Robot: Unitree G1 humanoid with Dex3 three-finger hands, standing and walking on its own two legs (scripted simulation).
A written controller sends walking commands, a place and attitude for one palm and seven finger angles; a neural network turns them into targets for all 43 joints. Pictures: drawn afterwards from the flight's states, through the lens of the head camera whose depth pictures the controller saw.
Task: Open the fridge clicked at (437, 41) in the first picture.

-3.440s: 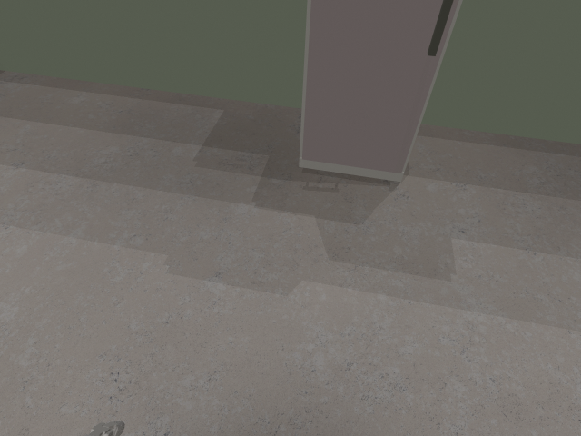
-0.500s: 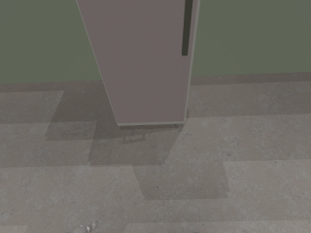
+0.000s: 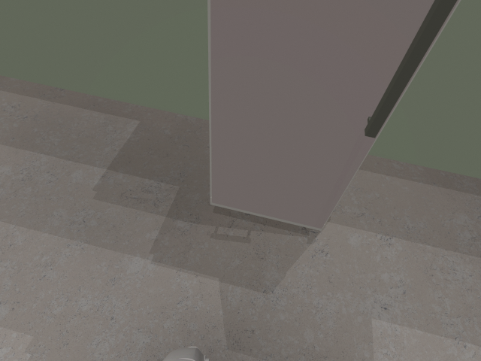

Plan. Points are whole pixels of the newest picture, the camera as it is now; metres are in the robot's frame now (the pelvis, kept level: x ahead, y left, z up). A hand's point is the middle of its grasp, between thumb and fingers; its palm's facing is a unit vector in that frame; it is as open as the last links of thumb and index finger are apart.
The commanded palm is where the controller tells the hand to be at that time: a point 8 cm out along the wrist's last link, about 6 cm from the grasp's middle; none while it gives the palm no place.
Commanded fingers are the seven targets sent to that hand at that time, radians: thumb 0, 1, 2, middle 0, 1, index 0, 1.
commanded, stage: take the last steps up to it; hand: right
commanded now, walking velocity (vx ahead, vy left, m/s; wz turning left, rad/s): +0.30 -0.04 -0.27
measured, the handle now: (409, 55) +0.73 -0.29 +0.17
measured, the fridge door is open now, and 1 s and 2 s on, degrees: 0 0 0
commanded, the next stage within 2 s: come to a stop and stand still in 0.76 s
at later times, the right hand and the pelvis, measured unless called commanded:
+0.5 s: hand out of the picture +0.02 -0.18 -0.17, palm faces +0.23 +0.97 -0.11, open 7.4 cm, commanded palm none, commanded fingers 0.00 -0.90 -0.90 0.20 0.30 0.20 0.30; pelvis +0.13 -0.05 +0.01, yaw -7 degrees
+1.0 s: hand (345, 272) +0.34 -0.21 -0.14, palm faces +0.09 +0.97 -0.23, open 7.4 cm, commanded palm none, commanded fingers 0.00 -0.90 -0.90 0.20 0.30 0.20 0.30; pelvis +0.27 -0.03 +0.01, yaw -7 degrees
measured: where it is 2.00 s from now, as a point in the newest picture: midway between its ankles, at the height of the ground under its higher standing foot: outside the picture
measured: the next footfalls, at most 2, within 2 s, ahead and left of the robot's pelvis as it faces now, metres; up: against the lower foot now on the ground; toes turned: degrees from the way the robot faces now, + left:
right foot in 0.46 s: +0.21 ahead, -0.16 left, +0.00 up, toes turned -16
left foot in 0.92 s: +0.37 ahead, +0.06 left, +0.00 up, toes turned +2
